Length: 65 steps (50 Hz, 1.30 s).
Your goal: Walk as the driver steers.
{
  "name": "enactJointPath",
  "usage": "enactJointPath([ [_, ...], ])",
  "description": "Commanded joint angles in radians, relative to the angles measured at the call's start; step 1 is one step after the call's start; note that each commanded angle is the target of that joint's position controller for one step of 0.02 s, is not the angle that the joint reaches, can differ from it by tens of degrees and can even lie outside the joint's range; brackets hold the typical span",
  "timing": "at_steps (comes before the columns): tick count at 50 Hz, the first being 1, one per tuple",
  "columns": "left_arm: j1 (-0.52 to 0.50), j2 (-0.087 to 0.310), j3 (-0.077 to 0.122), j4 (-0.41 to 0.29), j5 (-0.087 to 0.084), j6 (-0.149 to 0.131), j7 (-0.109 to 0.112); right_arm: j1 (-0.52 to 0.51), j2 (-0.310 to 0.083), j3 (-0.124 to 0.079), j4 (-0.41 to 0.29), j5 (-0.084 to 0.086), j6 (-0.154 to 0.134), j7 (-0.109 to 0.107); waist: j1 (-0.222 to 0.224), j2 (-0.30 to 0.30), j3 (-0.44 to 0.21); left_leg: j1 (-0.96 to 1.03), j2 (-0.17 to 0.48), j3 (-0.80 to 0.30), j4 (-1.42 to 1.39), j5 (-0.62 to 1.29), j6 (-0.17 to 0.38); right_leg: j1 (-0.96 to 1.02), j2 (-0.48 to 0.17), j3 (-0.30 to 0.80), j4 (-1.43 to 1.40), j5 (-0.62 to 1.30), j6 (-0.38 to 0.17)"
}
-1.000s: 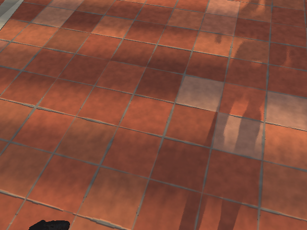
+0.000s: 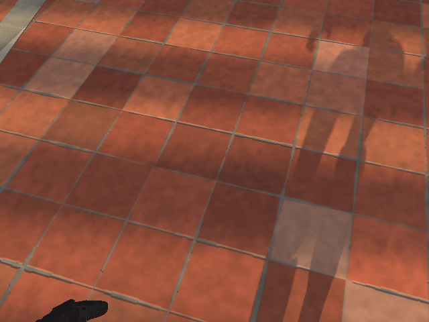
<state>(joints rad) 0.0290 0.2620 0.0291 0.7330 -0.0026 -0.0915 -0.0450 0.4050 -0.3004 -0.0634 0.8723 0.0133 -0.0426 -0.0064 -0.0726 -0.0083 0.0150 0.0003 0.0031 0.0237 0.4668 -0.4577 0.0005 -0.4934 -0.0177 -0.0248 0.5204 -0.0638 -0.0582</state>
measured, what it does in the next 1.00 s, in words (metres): walks ahead, turning right: left foot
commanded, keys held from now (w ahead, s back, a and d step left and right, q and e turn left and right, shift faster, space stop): w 0.42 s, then w+e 0.58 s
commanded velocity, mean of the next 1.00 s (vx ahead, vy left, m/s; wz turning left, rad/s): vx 0.50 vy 0.00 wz -0.22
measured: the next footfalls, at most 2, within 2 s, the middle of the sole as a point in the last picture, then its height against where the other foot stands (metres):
left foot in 0.52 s outside the picture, level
right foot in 1.06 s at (256, 248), level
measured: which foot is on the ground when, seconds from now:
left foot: up 0.00-0.50, down 0.52-1.00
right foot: down 0.00-0.52, up 0.54-1.00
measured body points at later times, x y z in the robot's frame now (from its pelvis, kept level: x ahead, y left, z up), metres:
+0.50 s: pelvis +0.27 +0.02 +0.00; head +0.30 +0.03 +0.45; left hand +0.25 +0.31 -0.13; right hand +0.50 -0.21 -0.08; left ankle +0.41 +0.14 -0.72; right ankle +0.12 -0.11 -0.72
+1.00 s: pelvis +0.53 +0.01 +0.01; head +0.56 -0.01 +0.45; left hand +0.78 +0.19 -0.09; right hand +0.48 -0.28 -0.13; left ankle +0.41 +0.14 -0.72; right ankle +0.65 -0.15 -0.70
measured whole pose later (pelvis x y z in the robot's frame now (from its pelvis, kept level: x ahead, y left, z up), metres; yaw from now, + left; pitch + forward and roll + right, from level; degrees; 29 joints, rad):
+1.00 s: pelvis +0.53 +0.01 +0.01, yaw -16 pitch +1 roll +2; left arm 0.08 0.25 0.06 0.74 -0.02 -0.02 -0.05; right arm 0.30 -0.28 -0.08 0.91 0.01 -0.06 -0.01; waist -0.07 -0.02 0.04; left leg 0.11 0.01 0.28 0.25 -0.37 -0.03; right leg -0.60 -0.08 -0.04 0.64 -0.07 -0.06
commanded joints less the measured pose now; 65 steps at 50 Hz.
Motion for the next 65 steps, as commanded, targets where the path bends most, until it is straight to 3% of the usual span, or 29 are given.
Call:
enactJointPath([
  [1,0.415,0.279,0.09,0.048,0.0,0.003,0.012,0.094,-0.013,0.019,-0.079,-0.012,-0.04,0.001,0.166,-0.266,-0.42,-0.634,-0.065,-0.086,0.726,-0.125,0.016,0.908,-0.375,0.714,-0.149,-0.16,-0.275],
  [2,0.383,0.205,0.067,0.042,-0.013,0.005,0.014,0.001,-0.114,-0.007,-0.09,0.012,-0.055,0.009,0.188,-0.175,-0.305,-0.751,-0.005,-0.149,0.819,-0.115,0.028,0.837,-0.345,0.662,-0.193,-0.285,-0.231],
  [3,0.31,0.181,0.058,0.031,-0.012,0.007,0.017,-0.08,-0.133,-0.012,-0.115,0.025,-0.063,0.012,0.17,-0.125,-0.178,-0.786,0.046,-0.116,0.803,-0.02,0.038,0.697,-0.315,0.533,-0.218,-0.262,-0.195],
  [5,0.205,0.131,0.043,0.014,0.008,0.006,0.016,-0.129,-0.116,-0.016,-0.12,0.003,-0.056,0.006,0.111,-0.066,-0.056,-0.703,0.115,-0.093,0.697,0.121,0.032,0.45,-0.244,0.373,-0.284,-0.112,-0.171],
  [9,0.187,0.137,0.046,0.034,0.006,-0.014,0.016,-0.104,-0.058,-0.009,-0.111,-0.006,-0.021,-0.001,0.056,-0.075,-0.027,-0.627,0.142,-0.085,0.59,0.224,-0.002,0.311,-0.209,0.24,-0.378,0.033,-0.191],
  [15,0.265,0.173,0.055,0.081,-0.005,-0.003,0.039,-0.306,-0.024,0.007,-0.159,-0.008,-0.034,0.013,0.115,-0.047,0.024,-0.632,0.115,-0.05,0.227,0.529,-0.018,0.339,-0.16,0.098,-0.405,0.096,-0.147],
  [20,0.349,0.193,0.063,0.133,-0.018,0.019,0.044,-0.435,-0.034,0.01,-0.204,0.004,-0.046,0.038,0.153,-0.049,0.058,-0.64,0.083,-0.045,0.079,0.516,0.007,0.476,-0.219,0.108,-0.357,0.081,-0.136],
  [23,0.347,0.205,0.07,0.148,-0.023,0.035,0.05,-0.408,-0.066,-0.001,-0.208,0.001,-0.054,0.047,0.114,-0.064,0.04,-0.557,0.059,-0.043,0.031,0.407,0.042,0.535,-0.247,0.142,-0.271,0.2,-0.112],
  [25,0.319,0.189,0.062,0.141,-0.019,0.043,0.053,-0.182,-0.135,-0.038,-0.143,-0.006,-0.06,0.036,-0.006,-0.051,-0.1,-0.214,0.022,-0.008,-0.003,0.405,0.085,0.466,-0.17,0.099,-0.015,0.395,-0.07],
  [26,0.324,0.128,0.037,0.113,0.004,0.041,0.053,-0.001,-0.21,-0.06,-0.113,-0.021,-0.058,0.024,-0.069,0.053,-0.264,0.099,0.198,-0.186,0.042,0.43,0.144,0.269,-0.099,0.053,0.291,0.155,-0.03],
  [27,0.459,0.008,0.004,0.102,-0.005,0.019,0.047,0.038,-0.28,-0.074,-0.092,-0.023,-0.049,0.024,-0.002,0.326,-0.387,0.409,0.421,-0.631,-0.065,0.234,0.292,-0.117,0.073,0.038,0.624,-0.471,0.032],
  [28,0.404,0.124,0.03,0.121,-0.03,0.005,0.044,0.038,-0.172,-0.048,-0.101,-0.015,-0.047,0.023,-0.048,0.222,-0.361,0.363,0.404,-0.693,-0.142,0.075,0.274,-0.216,0.028,0.162,0.745,-0.523,0.029],
  [29,0.314,0.175,0.048,0.092,-0.049,-0.001,0.043,-0.032,-0.129,-0.034,-0.107,-0.013,-0.05,0.019,-0.042,0.172,-0.211,0.241,0.375,-0.54,-0.164,0.081,0.226,-0.275,-0.018,0.151,0.766,-0.437,0.019],
  [31,0.249,0.155,0.054,0.082,-0.032,0.008,0.052,-0.155,-0.072,-0.017,-0.111,-0.019,-0.056,0.019,0.014,0.107,-0.076,0.006,0.303,-0.34,-0.229,0.226,0.187,-0.215,-0.091,0.128,0.684,-0.287,0.026],
  [33,0.29,0.115,0.057,0.093,-0.033,0.035,0.051,-0.201,-0.047,-0.013,-0.103,-0.03,-0.069,0.021,0.061,0.126,-0.045,-0.108,0.269,-0.218,-0.291,0.315,0.175,-0.118,-0.12,0.134,0.642,-0.222,0.033],
  [37,0.242,0.077,0.057,0.061,-0.025,0.067,0.052,-0.203,-0.079,-0.028,-0.07,-0.032,-0.082,0.011,0.079,0.075,0.011,-0.141,0.269,-0.063,-0.344,0.458,0.189,-0.182,-0.128,0.143,0.544,-0.103,0.054],
  [42,0.106,0.052,0.046,0.013,-0.018,0.056,0.023,-0.177,-0.113,-0.037,-0.045,-0.026,-0.067,-0.008,0.037,0.052,0.05,-0.101,0.24,0.098,-0.362,0.507,0.161,-0.168,-0.109,0.067,0.269,0.115,0.051],
  [47,-0.026,0.05,0.039,-0.062,-0.018,0.057,-0.005,-0.103,-0.147,-0.052,-0.007,-0.004,-0.033,-0.011,-0.003,0.042,0.091,0.07,0.291,0.157,-0.3,0.608,0.146,-0.211,-0.087,0.0,0.133,0.047,0.011],
  [50,0.022,0.091,0.06,-0.08,-0.019,0.063,-0.015,-0.128,-0.185,-0.063,-0.012,0.01,-0.011,-0.017,0.056,0.088,0.029,0.129,0.298,0.197,-0.132,1.031,0.115,-0.078,-0.009,-0.076,0.122,-0.099,-0.042],
  [52,0.263,0.168,0.107,-0.027,-0.024,0.068,-0.005,-0.164,-0.193,-0.063,-0.022,0.018,0.003,-0.021,0.198,0.082,-0.101,0.042,0.251,0.233,0.206,1.148,0.072,0.256,0.076,-0.105,0.048,-0.084,-0.103],
  [53,0.421,0.258,0.144,0.013,-0.025,0.078,0.018,-0.152,-0.155,-0.048,-0.038,-0.004,-0.004,-0.023,0.256,-0.025,-0.189,-0.202,0.204,0.234,0.514,0.837,0.023,0.56,-0.015,0.083,0.012,-0.084,-0.159],
  [54,0.377,0.353,0.153,0.006,-0.033,0.069,0.022,-0.062,-0.001,-0.001,-0.093,-0.038,-0.033,-0.007,0.118,-0.27,-0.261,-0.653,-0.012,0.124,0.845,-0.102,-0.036,0.86,-0.256,0.651,-0.089,-0.249,-0.346],
  [55,0.402,0.268,0.125,-0.025,-0.022,0.052,0.015,-0.17,-0.074,-0.008,-0.105,0.002,-0.077,0.008,0.191,-0.138,-0.354,-0.764,-0.021,-0.101,0.938,-0.142,-0.015,0.899,-0.313,0.842,-0.229,-0.347,-0.364],
  [56,0.365,0.215,0.109,-0.019,-0.013,0.036,0.012,-0.262,-0.118,-0.02,-0.135,0.038,-0.099,0.016,0.198,-0.093,-0.216,-0.838,0.026,-0.107,0.912,-0.043,0.012,0.81,-0.291,0.704,-0.25,-0.266,-0.313],
  [57,0.303,0.188,0.1,-0.026,-0.017,0.028,0.012,-0.268,-0.108,-0.017,-0.132,0.026,-0.11,0.01,0.153,-0.021,-0.139,-0.799,0.071,-0.107,0.825,0.045,0.025,0.668,-0.247,0.583,-0.245,-0.168,-0.278],
  [58,0.234,0.152,0.09,-0.04,-0.016,0.026,0.015,-0.263,-0.115,-0.024,-0.117,-0.001,-0.11,0.003,0.111,0.002,-0.087,-0.729,0.1,-0.106,0.738,0.093,0.018,0.533,-0.206,0.485,-0.252,-0.061,-0.253],
  [59,0.197,0.132,0.08,-0.058,-0.003,0.024,0.02,-0.239,-0.124,-0.031,-0.111,-0.01,-0.098,0.003,0.077,-0.02,-0.076,-0.657,0.12,-0.116,0.692,0.13,0.01,0.447,-0.183,0.435,-0.271,0.016,-0.244],
  [62,0.205,0.156,0.084,-0.062,-0.009,0.02,0.037,-0.241,-0.092,-0.028,-0.119,-0.026,-0.065,0.003,0.055,-0.014,-0.049,-0.604,0.113,-0.089,0.559,0.189,-0.037,0.326,-0.149,0.354,-0.308,0.14,-0.247],
  [65,0.251,0.186,0.092,-0.051,-0.013,0.024,0.056,-0.354,-0.059,-0.014,-0.157,-0.029,-0.058,0.002,0.089,-0.03,-0.01,-0.603,0.078,-0.075,0.334,0.379,-0.07,0.27,-0.097,0.284,-0.311,0.13,-0.21],
])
